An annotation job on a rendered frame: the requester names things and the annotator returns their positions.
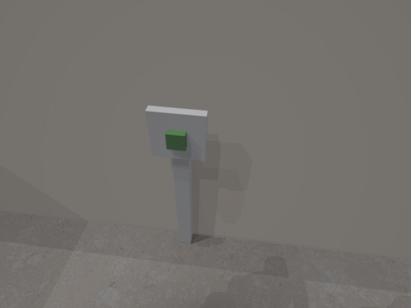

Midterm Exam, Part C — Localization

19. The panel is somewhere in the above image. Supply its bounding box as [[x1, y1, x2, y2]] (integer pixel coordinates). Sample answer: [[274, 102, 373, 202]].
[[145, 105, 208, 244]]

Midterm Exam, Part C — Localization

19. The button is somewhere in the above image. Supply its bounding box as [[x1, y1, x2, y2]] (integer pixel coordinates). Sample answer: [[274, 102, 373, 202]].
[[165, 130, 187, 151]]

